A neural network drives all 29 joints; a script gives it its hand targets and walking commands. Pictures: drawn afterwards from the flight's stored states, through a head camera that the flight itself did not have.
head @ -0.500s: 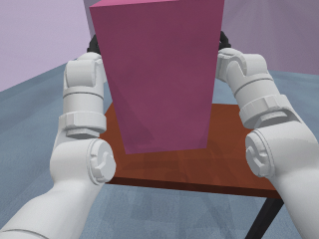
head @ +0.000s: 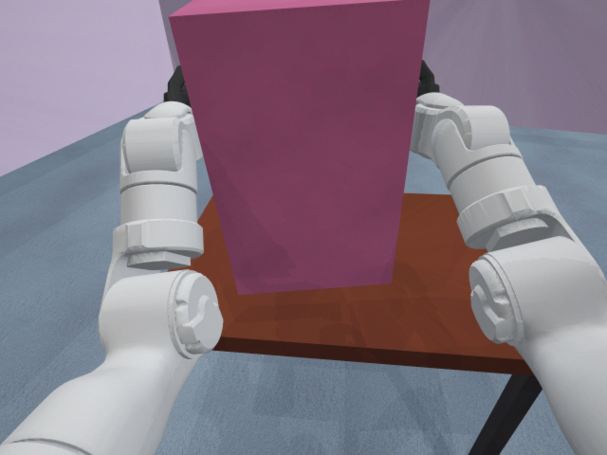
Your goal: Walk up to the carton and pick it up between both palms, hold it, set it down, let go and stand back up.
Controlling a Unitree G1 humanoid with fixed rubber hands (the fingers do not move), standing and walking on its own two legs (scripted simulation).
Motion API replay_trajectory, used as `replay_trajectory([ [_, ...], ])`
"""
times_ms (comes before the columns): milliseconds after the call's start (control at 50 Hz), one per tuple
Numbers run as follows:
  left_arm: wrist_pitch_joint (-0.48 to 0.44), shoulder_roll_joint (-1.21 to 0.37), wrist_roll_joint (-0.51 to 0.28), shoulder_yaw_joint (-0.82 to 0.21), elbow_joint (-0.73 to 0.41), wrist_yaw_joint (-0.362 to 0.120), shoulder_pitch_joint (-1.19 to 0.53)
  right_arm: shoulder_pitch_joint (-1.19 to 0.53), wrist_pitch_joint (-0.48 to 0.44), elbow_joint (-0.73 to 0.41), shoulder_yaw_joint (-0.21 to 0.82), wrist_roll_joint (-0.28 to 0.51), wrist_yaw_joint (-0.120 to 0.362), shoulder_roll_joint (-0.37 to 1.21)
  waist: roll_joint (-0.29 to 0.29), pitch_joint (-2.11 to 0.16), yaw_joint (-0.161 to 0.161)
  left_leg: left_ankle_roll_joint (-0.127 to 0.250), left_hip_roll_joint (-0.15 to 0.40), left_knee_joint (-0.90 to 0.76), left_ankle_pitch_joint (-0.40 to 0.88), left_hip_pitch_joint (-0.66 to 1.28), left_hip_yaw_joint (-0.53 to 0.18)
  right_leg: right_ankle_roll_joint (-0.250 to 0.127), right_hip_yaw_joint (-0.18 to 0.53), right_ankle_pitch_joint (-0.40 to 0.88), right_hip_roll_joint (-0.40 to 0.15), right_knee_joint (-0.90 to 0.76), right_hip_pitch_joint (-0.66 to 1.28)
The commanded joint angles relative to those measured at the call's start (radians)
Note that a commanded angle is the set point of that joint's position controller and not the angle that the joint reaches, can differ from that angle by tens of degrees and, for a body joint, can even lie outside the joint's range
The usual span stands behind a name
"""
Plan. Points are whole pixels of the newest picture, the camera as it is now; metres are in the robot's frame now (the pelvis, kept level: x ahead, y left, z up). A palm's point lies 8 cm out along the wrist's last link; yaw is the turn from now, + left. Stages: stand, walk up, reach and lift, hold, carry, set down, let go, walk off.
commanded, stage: hold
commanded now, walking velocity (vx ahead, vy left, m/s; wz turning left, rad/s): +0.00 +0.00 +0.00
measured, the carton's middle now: (303, 133) +0.39 +0.00 +0.31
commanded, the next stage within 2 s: none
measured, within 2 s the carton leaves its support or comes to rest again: neither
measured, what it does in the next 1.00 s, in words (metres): stands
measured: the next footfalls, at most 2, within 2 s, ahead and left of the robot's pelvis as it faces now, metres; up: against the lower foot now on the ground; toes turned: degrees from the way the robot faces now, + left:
none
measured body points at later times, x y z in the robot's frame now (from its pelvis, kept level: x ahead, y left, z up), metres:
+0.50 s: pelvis +0.00 +0.00 +0.00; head -0.09 +0.01 +0.44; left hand +0.39 +0.14 +0.33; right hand +0.39 -0.14 +0.33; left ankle +0.00 +0.14 -0.75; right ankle +0.04 -0.12 -0.75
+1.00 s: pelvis +0.00 +0.00 +0.00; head -0.09 +0.01 +0.44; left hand +0.39 +0.15 +0.34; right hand +0.39 -0.14 +0.33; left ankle +0.00 +0.14 -0.75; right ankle +0.04 -0.12 -0.75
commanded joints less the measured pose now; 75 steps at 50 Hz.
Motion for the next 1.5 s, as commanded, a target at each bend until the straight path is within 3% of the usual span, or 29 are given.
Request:
replay_trajectory([
  [0, -0.074, -0.57, -0.185, -0.31, -0.113, -0.147, -0.804, -0.81, -0.014, -0.328, 0.107, 0.159, 0.141, 0.666, 0.027, -0.361, -0.008, -0.036, -0.091, -0.089, 0.23, -0.116, 0.061, 0.031, 0.029, 0.166, 0.078, 0.021, 0.318],
  [240, -0.076, -0.581, -0.185, -0.318, -0.112, -0.147, -0.82, -0.808, -0.013, -0.309, 0.092, 0.154, 0.146, 0.659, 0.049, -0.354, -0.015, -0.04, -0.086, -0.096, 0.22, -0.128, 0.055, 0.024, 0.03, 0.151, 0.079, 0.021, 0.312],
  [660, -0.085, -0.566, -0.182, -0.302, -0.091, -0.149, -0.819, -0.822, -0.017, -0.315, 0.104, 0.158, 0.141, 0.671, 0.024, -0.367, -0.007, -0.028, -0.092, -0.093, 0.216, -0.124, 0.058, 0.031, 0.039, 0.149, 0.072, 0.015, 0.307],
  [1240, -0.081, -0.584, -0.19, -0.326, -0.12, -0.145, -0.815, -0.807, -0.014, -0.323, 0.113, 0.174, 0.141, 0.661, 0.047, -0.373, -0.017, -0.039, -0.087, -0.089, 0.25, -0.105, 0.05, 0.025, 0.041, 0.164, 0.08, 0.014, 0.298],
  [1480, -0.073, -0.578, -0.184, -0.318, -0.11, -0.149, -0.802, -0.803, -0.008, -0.33, 0.118, 0.171, 0.138, 0.663, 0.027, -0.351, -0.011, -0.031, -0.087, -0.096, 0.227, -0.108, 0.053, 0.027, 0.045, 0.143, 0.077, 0.004, 0.286],
])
